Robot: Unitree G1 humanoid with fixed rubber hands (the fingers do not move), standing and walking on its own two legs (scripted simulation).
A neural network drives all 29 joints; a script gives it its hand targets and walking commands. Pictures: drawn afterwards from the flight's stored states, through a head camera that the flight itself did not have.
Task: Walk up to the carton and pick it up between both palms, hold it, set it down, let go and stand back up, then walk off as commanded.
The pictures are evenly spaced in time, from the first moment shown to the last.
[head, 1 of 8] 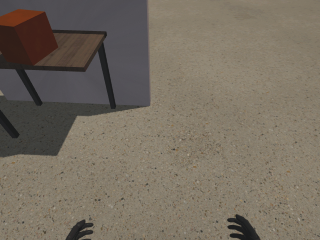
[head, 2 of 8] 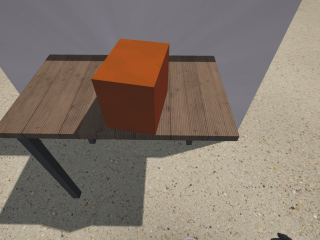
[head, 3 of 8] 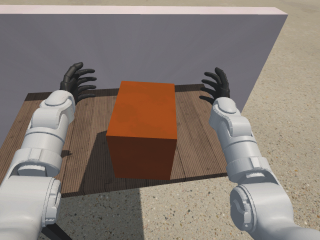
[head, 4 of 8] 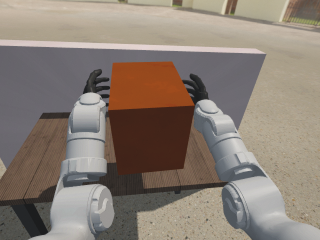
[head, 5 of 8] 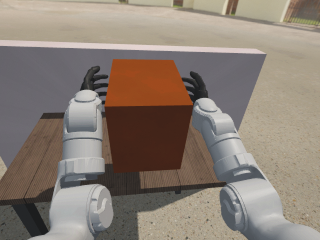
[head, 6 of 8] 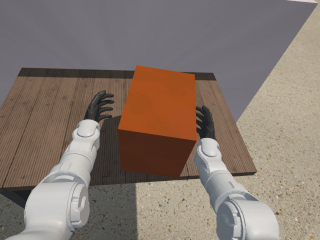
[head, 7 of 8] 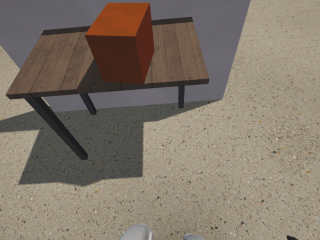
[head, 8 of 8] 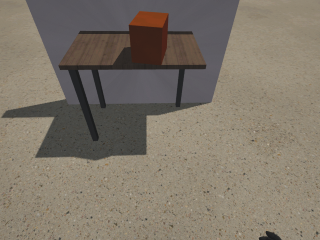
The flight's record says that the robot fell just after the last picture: no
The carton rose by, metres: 0.20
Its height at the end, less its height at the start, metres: +0.00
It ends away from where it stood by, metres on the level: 0.02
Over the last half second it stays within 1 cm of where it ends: yes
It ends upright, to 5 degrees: yes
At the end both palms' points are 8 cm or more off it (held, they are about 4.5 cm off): yes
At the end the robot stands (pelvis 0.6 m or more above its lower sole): yes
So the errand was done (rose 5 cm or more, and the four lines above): yes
